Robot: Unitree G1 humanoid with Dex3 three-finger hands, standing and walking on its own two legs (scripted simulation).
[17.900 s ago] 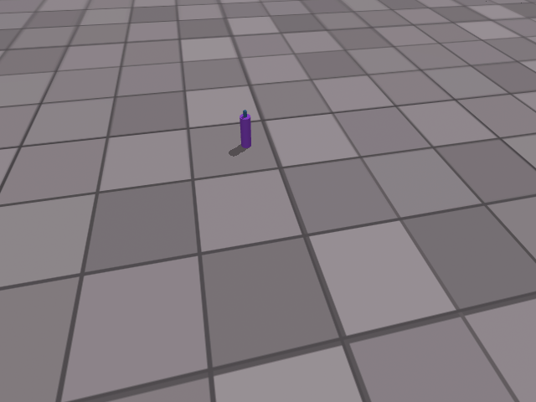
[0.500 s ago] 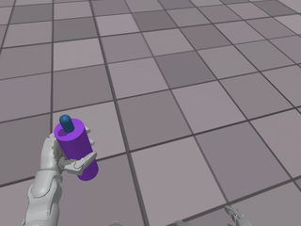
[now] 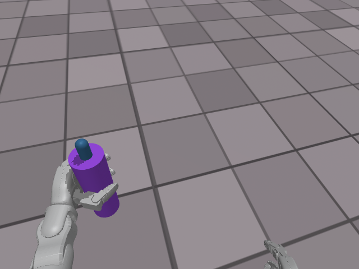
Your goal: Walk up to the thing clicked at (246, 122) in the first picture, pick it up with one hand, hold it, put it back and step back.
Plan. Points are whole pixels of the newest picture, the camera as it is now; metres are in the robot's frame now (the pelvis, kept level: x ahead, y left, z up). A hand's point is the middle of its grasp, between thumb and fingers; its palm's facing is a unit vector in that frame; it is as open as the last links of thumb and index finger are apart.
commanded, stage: hold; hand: left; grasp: from the side
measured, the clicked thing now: (96, 179) +0.32 +0.18 +0.04
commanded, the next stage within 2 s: none
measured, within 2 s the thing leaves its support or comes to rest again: neither
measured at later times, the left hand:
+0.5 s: hand (94, 185) +0.30 +0.17 +0.05, palm faces +0.01 -1.00 -0.01, open 8.9 cm
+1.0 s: hand (96, 185) +0.30 +0.17 +0.04, palm faces +0.00 -1.00 -0.01, open 8.9 cm
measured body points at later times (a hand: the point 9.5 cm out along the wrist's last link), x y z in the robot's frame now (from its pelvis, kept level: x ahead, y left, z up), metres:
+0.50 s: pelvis -0.01 +0.00 +0.01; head +0.02 +0.01 +0.45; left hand +0.30 +0.23 +0.05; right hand +0.12 -0.24 -0.10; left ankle +0.02 +0.13 -0.70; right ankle +0.00 -0.14 -0.70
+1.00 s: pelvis -0.01 +0.00 +0.01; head +0.02 +0.02 +0.46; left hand +0.30 +0.22 +0.05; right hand +0.11 -0.24 -0.10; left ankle +0.02 +0.13 -0.70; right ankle +0.00 -0.14 -0.70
